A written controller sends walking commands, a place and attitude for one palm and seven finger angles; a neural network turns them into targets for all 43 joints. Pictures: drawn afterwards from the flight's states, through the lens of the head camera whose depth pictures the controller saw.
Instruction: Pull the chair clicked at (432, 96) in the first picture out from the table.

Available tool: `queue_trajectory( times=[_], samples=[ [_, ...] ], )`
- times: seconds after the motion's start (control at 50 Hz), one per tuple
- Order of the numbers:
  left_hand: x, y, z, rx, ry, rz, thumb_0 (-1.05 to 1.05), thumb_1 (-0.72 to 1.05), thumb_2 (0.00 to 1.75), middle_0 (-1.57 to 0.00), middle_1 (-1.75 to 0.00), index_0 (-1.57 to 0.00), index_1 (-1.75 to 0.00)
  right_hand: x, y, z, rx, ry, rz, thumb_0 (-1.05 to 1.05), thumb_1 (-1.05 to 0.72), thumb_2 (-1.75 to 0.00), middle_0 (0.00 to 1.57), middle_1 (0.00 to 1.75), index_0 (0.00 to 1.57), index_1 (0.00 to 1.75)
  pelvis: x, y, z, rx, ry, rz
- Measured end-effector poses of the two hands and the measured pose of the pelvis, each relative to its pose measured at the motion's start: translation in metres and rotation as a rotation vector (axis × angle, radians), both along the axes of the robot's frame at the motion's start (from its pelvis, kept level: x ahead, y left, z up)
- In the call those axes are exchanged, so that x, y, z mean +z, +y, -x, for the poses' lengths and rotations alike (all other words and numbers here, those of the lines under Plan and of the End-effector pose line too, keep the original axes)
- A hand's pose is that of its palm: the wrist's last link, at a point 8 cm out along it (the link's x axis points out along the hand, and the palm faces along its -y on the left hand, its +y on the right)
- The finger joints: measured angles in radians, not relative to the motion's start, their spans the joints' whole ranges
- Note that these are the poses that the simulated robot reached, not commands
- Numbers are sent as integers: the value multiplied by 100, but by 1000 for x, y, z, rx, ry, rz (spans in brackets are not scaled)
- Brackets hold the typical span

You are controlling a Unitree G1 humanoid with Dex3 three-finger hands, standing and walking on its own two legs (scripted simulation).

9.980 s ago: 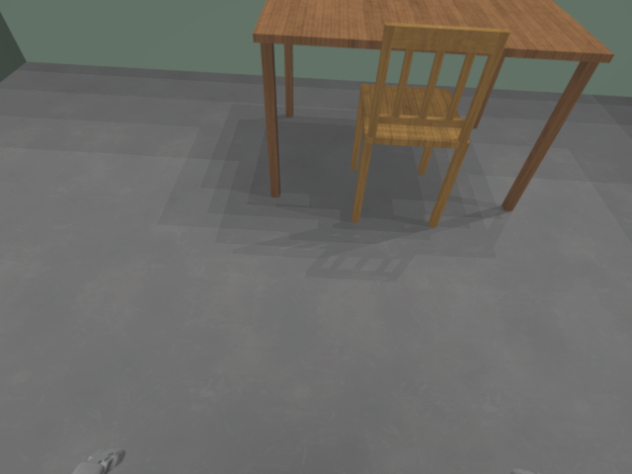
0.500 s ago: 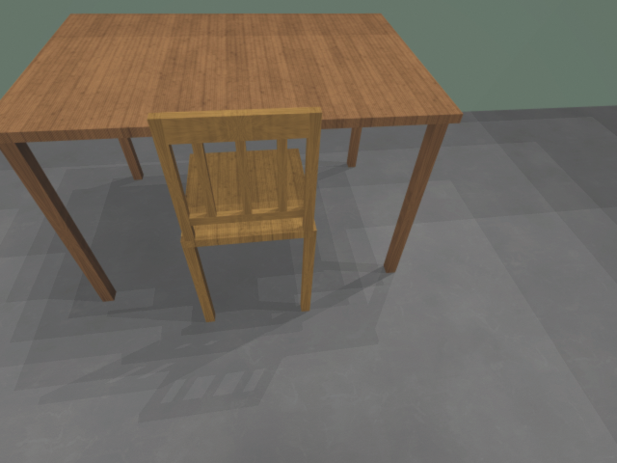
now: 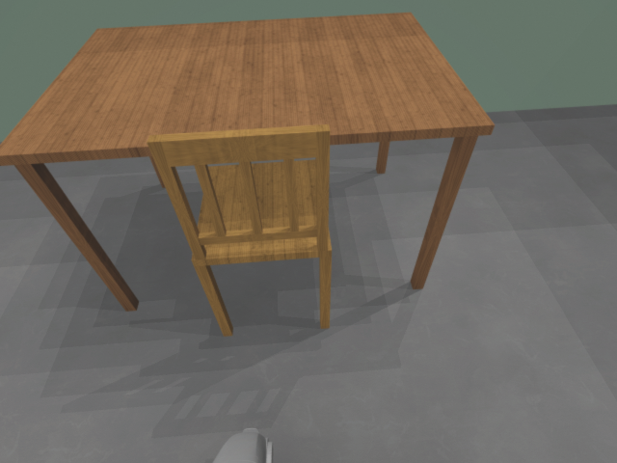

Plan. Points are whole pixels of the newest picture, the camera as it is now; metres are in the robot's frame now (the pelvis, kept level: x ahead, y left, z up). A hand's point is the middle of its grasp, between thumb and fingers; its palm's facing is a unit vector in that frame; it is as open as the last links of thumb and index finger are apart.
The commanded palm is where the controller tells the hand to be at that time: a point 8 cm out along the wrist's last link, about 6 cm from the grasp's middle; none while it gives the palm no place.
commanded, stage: take the last steps up to it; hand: left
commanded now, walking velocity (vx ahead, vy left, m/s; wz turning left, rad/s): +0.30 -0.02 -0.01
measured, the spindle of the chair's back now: (251, 198) +0.69 +0.19 -0.12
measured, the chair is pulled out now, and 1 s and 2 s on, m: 0.00 0.00 0.00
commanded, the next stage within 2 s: come to a stop and stand still in 0.46 s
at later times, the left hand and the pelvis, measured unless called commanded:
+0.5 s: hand (193, 397) +0.25 +0.22 -0.17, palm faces +0.00 -0.98 -0.19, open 7.4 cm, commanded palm none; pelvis +0.17 +0.04 +0.00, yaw -3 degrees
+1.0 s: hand (214, 366) +0.31 +0.20 -0.18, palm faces -0.01 -0.97 -0.24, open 7.3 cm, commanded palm none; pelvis +0.21 +0.02 -0.01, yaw -2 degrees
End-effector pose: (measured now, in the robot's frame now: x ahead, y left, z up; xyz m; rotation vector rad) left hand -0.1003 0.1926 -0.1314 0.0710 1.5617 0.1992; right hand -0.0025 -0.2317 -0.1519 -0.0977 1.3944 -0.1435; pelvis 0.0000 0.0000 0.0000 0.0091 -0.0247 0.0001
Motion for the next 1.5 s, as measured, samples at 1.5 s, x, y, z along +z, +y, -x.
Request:
queue_trajectory(
  times=[1.5],
  samples=[
    [-11, 66, -248, -137, -71, -41, 1, 91, 90, -19, -30, -20, -30, -1, 47, -180, -52, -59, 28, 0, -94, -90, 20, 30, 20, 30, -2, 42, -169, -64, -4, -3]
  ],
)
